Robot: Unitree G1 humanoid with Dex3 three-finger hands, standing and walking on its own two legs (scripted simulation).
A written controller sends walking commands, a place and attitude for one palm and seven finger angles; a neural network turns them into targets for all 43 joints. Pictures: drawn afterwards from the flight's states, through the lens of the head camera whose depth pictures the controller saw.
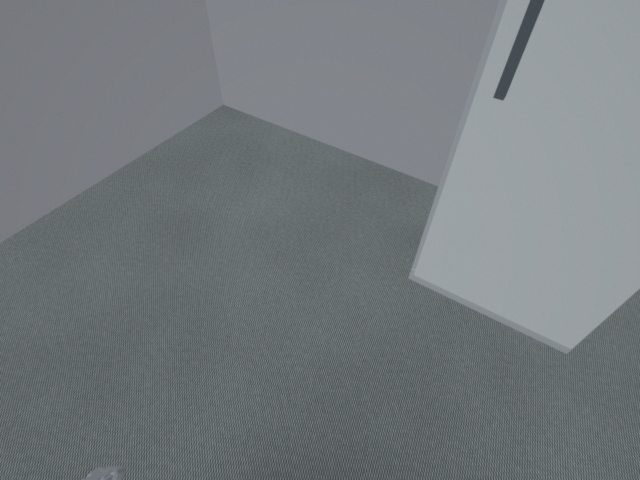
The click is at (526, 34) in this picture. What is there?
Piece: fridge door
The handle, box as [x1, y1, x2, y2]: [493, 0, 544, 99]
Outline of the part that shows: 544,0 530,0 493,97 503,99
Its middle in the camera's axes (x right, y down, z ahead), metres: +0.40 -0.41 +0.76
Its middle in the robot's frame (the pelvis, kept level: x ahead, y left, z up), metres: +0.88 -0.36 +0.20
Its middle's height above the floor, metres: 0.97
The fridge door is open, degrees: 0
